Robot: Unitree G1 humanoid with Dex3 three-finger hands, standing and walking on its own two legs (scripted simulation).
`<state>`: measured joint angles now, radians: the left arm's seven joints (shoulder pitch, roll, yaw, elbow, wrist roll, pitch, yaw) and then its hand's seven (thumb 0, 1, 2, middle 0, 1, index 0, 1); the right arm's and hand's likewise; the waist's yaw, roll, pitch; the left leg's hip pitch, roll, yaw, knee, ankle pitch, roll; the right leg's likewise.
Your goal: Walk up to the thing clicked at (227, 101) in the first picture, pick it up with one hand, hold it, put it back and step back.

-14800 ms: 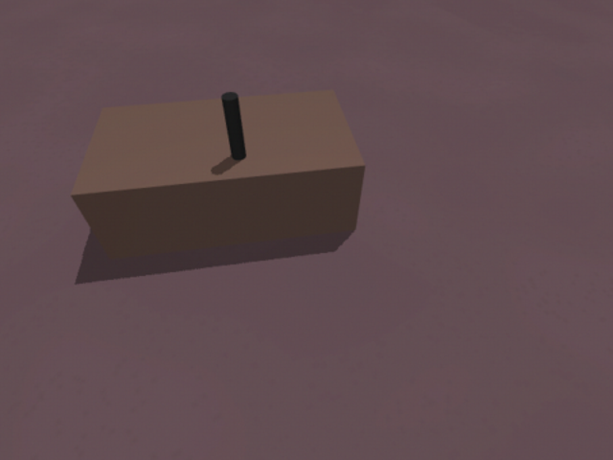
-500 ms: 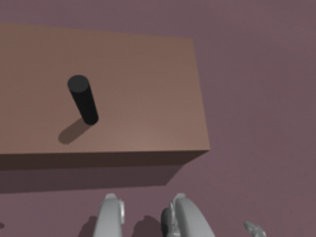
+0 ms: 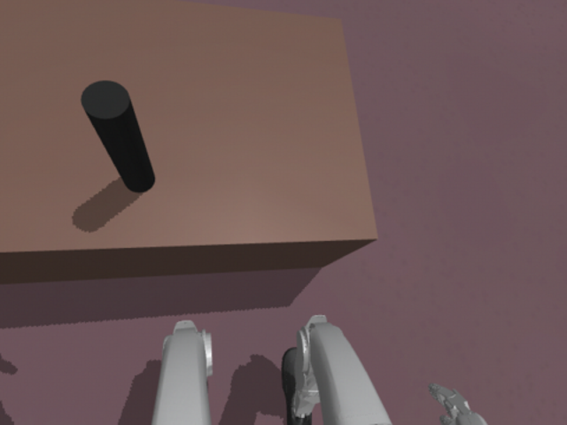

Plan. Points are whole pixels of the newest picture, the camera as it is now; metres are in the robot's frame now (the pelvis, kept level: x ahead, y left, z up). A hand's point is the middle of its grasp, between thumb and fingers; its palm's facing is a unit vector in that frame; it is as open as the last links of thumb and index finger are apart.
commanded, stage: approach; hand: left
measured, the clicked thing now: (126, 147) +0.52 +0.21 -0.12
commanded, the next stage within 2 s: close in in 0.20 s
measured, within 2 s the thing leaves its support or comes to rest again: neither
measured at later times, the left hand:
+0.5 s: hand (98, 172) +0.49 +0.26 -0.17, palm faces +0.18 -0.98 +0.05, open 17.7 cm
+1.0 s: hand (120, 166) +0.50 +0.22 -0.15, palm faces +0.21 -0.98 +0.01, open 17.7 cm
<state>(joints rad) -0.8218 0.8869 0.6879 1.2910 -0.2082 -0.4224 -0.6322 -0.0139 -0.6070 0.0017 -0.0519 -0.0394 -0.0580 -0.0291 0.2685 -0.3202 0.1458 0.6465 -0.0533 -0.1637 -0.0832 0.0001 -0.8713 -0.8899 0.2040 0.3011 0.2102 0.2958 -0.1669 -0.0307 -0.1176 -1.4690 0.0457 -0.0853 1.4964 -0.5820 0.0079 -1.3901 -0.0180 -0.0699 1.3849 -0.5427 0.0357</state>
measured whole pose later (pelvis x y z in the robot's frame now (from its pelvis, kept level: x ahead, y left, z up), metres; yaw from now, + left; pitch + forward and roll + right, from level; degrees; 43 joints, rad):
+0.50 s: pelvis -0.05 -0.02 -0.18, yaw -2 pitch +35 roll -6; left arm -1.01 0.75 0.68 1.27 -0.05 -0.52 -0.36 -0.02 -0.60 0.02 -0.04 -0.07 -0.05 -0.06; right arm 0.21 -0.28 0.14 0.63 -0.12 -0.07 0.04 0.00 -0.91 -0.90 0.20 0.30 0.21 0.30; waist -0.22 0.00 -0.09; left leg -2.04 0.04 -0.11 2.09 -0.66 -0.02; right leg -1.99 -0.01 -0.05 2.02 -0.64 0.03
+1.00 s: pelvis -0.04 -0.02 -0.16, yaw -2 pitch +36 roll -5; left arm -0.93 0.56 0.54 1.05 -0.05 -0.41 -0.16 -0.02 -0.61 0.00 -0.05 -0.06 -0.08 -0.03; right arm 0.23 -0.28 0.05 0.64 -0.06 0.02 0.04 0.00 -0.92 -0.90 0.20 0.30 0.21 0.29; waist -0.18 0.01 -0.15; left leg -1.99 0.04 -0.10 2.04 -0.67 -0.02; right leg -1.95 -0.01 -0.04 1.97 -0.65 0.03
